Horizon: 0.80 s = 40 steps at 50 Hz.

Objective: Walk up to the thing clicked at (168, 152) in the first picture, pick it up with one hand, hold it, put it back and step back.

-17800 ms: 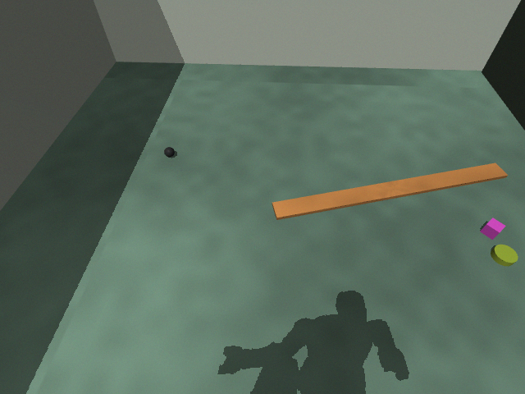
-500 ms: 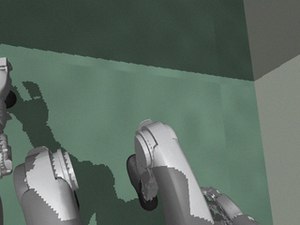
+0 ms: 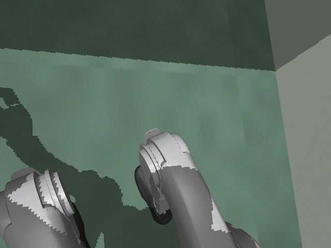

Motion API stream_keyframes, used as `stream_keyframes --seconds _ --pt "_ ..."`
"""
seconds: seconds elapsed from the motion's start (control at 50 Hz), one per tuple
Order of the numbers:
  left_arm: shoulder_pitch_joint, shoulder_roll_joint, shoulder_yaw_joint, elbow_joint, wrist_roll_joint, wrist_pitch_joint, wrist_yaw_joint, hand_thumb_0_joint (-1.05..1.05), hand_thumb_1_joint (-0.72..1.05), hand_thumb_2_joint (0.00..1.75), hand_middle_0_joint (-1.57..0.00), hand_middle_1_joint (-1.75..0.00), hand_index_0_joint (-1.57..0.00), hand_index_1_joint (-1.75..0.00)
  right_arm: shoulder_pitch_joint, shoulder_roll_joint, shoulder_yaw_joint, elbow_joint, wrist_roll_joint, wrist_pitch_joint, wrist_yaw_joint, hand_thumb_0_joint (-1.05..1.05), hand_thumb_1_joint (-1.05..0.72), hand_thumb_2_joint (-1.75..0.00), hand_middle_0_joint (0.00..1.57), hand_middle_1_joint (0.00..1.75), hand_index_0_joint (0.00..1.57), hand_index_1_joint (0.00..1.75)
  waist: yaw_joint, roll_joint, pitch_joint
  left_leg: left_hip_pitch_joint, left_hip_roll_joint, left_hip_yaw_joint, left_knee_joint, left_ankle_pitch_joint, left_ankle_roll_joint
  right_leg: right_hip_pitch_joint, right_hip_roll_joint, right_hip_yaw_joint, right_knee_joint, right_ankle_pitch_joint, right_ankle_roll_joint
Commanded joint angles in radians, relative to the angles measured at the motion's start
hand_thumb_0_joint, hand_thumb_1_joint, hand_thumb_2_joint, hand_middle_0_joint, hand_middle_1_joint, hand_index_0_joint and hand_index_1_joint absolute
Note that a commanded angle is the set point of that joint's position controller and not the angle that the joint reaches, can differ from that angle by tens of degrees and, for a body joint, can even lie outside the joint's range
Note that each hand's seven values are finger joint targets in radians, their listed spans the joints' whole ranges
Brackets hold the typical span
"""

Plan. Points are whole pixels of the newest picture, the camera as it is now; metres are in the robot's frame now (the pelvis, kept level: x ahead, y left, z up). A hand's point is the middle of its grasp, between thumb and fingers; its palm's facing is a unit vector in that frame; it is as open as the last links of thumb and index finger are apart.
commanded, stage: rest palm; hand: left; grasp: from above
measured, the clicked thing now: out of the picture +0.46 +0.29 -0.28
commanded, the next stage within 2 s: close in 0.46 s
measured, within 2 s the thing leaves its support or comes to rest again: neither
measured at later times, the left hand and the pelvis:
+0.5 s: hand out of the picture +0.45 +0.29 -0.25, palm faces -0.43 -0.15 -0.89, open 13.7 cm; pelvis +0.00 +0.00 +0.00, yaw -1 degrees
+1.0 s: hand out of the picture +0.45 +0.29 -0.26, palm faces -0.42 -0.14 -0.90, open 12.0 cm; pelvis -0.01 +0.01 +0.00, yaw -2 degrees
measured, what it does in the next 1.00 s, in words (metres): stands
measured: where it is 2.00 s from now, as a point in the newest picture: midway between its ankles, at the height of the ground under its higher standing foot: (120, 223)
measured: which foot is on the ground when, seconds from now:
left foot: down 0.00-1.00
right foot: down 0.00-1.00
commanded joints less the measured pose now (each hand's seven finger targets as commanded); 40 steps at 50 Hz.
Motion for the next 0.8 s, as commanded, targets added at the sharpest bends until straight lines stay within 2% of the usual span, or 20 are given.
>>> stream_keyframes --seconds 0.0,0.04,0.06,0.1,0.14,0.16,0.2,0.22,0.24,0.26,0.3,0.38,0.4,0.48,0.5,0.54,0.56,0.68,0.74,0.78 --pt "-0.263 0.212 -0.007 -0.08 0.026 -0.025 0.062 0.0 -0.49 0.94 -0.07 -1.02 -0.08 -1.0 0.202 -0.317 -0.085 0.016 -0.001 -0.015 -0.01 0.0 -0.89 -0.9 0.2 0.3 0.2 0.3 -0.045 0.422 -0.664 0.461 0.013 0.106 -0.237 0.189 0.05 0.383 0.022 -0.12 -0.224 0.241 -0.074" --pt "-0.279 0.201 -0.013 -0.08 0.033 -0.025 0.084 0.0 -0.48 0.97 -0.08 -1.02 -0.09 -1.01 0.182 -0.317 -0.08 0.013 -0.005 -0.021 -0.008 0.0 -0.89 -0.9 0.2 0.3 0.2 0.3 -0.046 0.438 -0.673 0.478 0.015 0.103 -0.239 0.203 0.045 0.381 0.025 -0.124 -0.22 0.257 -0.075" --pt "-0.28 0.218 -0.007 -0.061 0.04 -0.022 0.095 0.0 -0.49 0.98 -0.08 -1.03 -0.08 -1.02 0.192 -0.322 -0.078 0.018 -0.009 -0.024 -0.005 0.0 -0.9 -0.9 0.2 0.3 0.2 0.3 -0.053 0.441 -0.66 0.472 0.016 0.106 -0.229 0.205 0.047 0.385 0.026 -0.121 -0.219 0.266 -0.073" --pt "-0.286 0.209 -0.015 -0.036 0.05 -0.012 0.111 0.0 -0.48 0.98 -0.08 -1.03 -0.09 -1.02 0.181 -0.328 -0.077 0.015 -0.013 -0.032 0.0 0.0 -0.9 -0.9 0.2 0.3 0.2 0.3 -0.06 0.433 -0.627 0.46 0.016 0.101 -0.236 0.186 0.045 0.359 0.024 -0.129 -0.217 0.245 -0.073" --pt "-0.292 0.204 -0.014 -0.036 0.051 -0.004 0.125 0.0 -0.48 0.96 -0.08 -1.02 -0.09 -1.01 0.174 -0.329 -0.073 0.015 -0.019 -0.036 0.002 0.0 -0.9 -0.9 0.2 0.3 0.2 0.3 -0.06 0.447 -0.644 0.475 0.018 0.102 -0.239 0.205 0.043 0.372 0.026 -0.13 -0.222 0.262 -0.072" --pt "-0.284 0.198 -0.029 -0.024 0.051 0.006 0.129 0.0 -0.48 0.97 -0.08 -1.02 -0.09 -1.01 0.156 -0.33 -0.071 0.005 -0.017 -0.037 0.003 0.0 -0.9 -0.9 0.2 0.3 0.2 0.3 -0.059 0.446 -0.64 0.469 0.02 0.105 -0.239 0.2 0.044 0.384 0.032 -0.124 -0.229 0.265 -0.071" --pt "-0.307 0.215 -0.023 -0.033 0.056 0.019 0.137 0.0 -0.46 0.97 -0.09 -1.04 -0.1 -1.02 0.164 -0.336 -0.073 0.009 -0.02 -0.043 0.008 0.0 -0.9 -0.9 0.2 0.3 0.2 0.3 -0.068 0.461 -0.635 0.472 0.019 0.105 -0.236 0.195 0.043 0.377 0.028 -0.124 -0.222 0.263 -0.071" --pt "-0.285 0.231 0.0 -0.018 0.043 0.027 0.145 0.0 -0.46 0.97 -0.08 -1.04 -0.09 -1.03 0.154 -0.337 -0.075 0.018 -0.019 -0.041 0.006 0.0 -0.9 -0.9 0.2 0.3 0.2 0.3 -0.056 0.459 -0.64 0.469 0.022 0.105 -0.245 0.192 0.041 0.391 0.031 -0.122 -0.228 0.258 -0.073" --pt "-0.305 0.207 -0.021 -0.023 0.043 0.032 0.142 0.0 -0.46 0.98 -0.08 -1.05 -0.1 -1.04 0.145 -0.334 -0.072 0.008 -0.018 -0.049 0.009 0.0 -0.9 -0.9 0.2 0.3 0.2 0.3 -0.064 0.453 -0.627 0.463 0.02 0.101 -0.235 0.183 0.042 0.359 0.025 -0.129 -0.22 0.248 -0.071" --pt "-0.305 0.218 -0.018 -0.008 0.04 0.037 0.141 0.0 -0.46 0.95 -0.08 -1.04 -0.1 -1.02 0.144 -0.339 -0.073 0.014 -0.021 -0.053 0.012 0.0 -0.9 -0.9 0.2 0.3 0.2 0.3 -0.073 0.46 -0.61 0.463 0.022 0.1 -0.241 0.166 0.041 0.357 0.025 -0.128 -0.221 0.234 -0.073" --pt "-0.295 0.236 0.006 -0.016 0.037 0.045 0.137 0.0 -0.48 0.95 -0.08 -1.02 -0.09 -1.01 0.158 -0.343 -0.073 0.015 -0.021 -0.054 0.017 0.0 -0.9 -0.9 0.2 0.3 0.2 0.3 -0.074 0.457 -0.624 0.475 0.024 0.094 -0.234 0.202 0.042 0.369 0.024 -0.131 -0.215 0.265 -0.071" --pt "-0.284 0.235 0.009 -0.028 0.019 0.048 0.126 0.0 -0.46 0.96 -0.08 -1.05 -0.1 -1.03 0.151 -0.349 -0.072 0.009 -0.019 -0.061 0.019 0.0 -0.9 -0.9 0.2 0.3 0.2 0.3 -0.068 0.469 -0.637 0.483 0.024 0.09 -0.24 0.213 0.04 0.378 0.023 -0.131 -0.217 0.268 -0.071" --pt "-0.287 0.223 -0.001 -0.014 0.019 0.047 0.117 0.0 -0.46 0.94 -0.08 -1.05 -0.1 -1.03 0.156 -0.339 -0.069 0.012 -0.02 -0.066 0.023 0.0 -0.9 -0.9 0.2 0.3 0.2 0.3 -0.081 0.48 -0.618 0.493 0.024 0.087 -0.237 0.211 0.038 0.368 0.02 -0.133 -0.206 0.269 -0.073" --pt "-0.265 0.244 0.006 -0.025 0.0 0.032 0.109 0.0 -0.45 0.93 -0.08 -1.06 -0.1 -1.04 0.159 -0.345 -0.059 0.005 -0.02 -0.063 0.021 0.0 -0.9 -0.9 0.2 0.3 0.2 0.3 -0.073 0.46 -0.637 0.47 0.024 0.087 -0.238 0.215 0.043 0.406 0.024 -0.134 -0.221 0.272 -0.072" --pt "-0.248 0.237 -0.005 -0.009 0.0 0.031 0.106 0.0 -0.46 0.94 -0.09 -1.06 -0.1 -1.04 0.151 -0.339 -0.058 0.004 -0.02 -0.061 0.02 0.0 -0.9 -0.91 0.2 0.3 0.2 0.3 -0.071 0.452 -0.622 0.455 0.024 0.091 -0.238 0.199 0.044 0.408 0.027 -0.127 -0.225 0.262 -0.072" --pt "-0.272 0.234 -0.018 -0.027 0.003 0.02 0.101 0.0 -0.44 0.96 -0.09 -1.07 -0.11 -1.05 0.16 -0.336 -0.048 0.004 -0.021 -0.063 0.021 0.0 -0.9 -0.9 0.2 0.3 0.2 0.3 -0.084 0.442 -0.625 0.462 0.025 0.089 -0.22 0.208 0.047 0.412 0.028 -0.131 -0.223 0.276 -0.067" --pt "-0.271 0.235 -0.018 -0.036 -0.007 0.015 0.101 0.0 -0.38 0.88 -0.12 -1.07 -0.15 -1.03 0.163 -0.338 -0.048 0.002 -0.022 -0.064 0.021 0.0 -0.9 -0.9 0.2 0.3 0.2 0.3 -0.085 0.435 -0.633 0.464 0.026 0.09 -0.214 0.216 0.048 0.427 0.029 -0.126 -0.226 0.287 -0.065" --pt "-0.264 0.261 -0.003 -0.039 0.014 -0.004 0.129 0.0 -0.27 0.82 -0.18 -1.04 -0.23 -0.99 0.157 -0.347 -0.036 0.004 -0.025 -0.067 0.023 0.0 -0.9 -0.9 0.2 0.3 0.2 0.3 -0.071 0.463 -0.631 0.481 0.03 0.073 -0.234 0.225 0.036 0.413 0.031 -0.147 -0.216 0.284 -0.07" --pt "-0.273 0.244 -0.02 -0.021 0.027 -0.002 0.135 0.0 -0.25 0.8 -0.2 -1.02 -0.24 -0.97 0.16 -0.358 -0.034 -0.002 -0.032 -0.074 0.028 0.0 -0.89 -0.9 0.2 0.3 0.2 0.3 -0.097 0.462 -0.592 0.486 0.029 0.069 -0.231 0.217 0.035 0.39 0.027 -0.152 -0.208 0.282 -0.068" --pt "-0.269 0.271 -0.006 -0.012 0.024 0.003 0.146 0.0 -0.23 0.79 -0.22 -1.0 -0.26 -0.96 0.147 -0.362 -0.032 0.002 -0.031 -0.076 0.027 0.0 -0.9 -0.9 0.2 0.3 0.2 0.3 -0.085 0.458 -0.585 0.476 0.031 0.071 -0.239 0.193 0.034 0.394 0.031 -0.148 -0.221 0.262 -0.069"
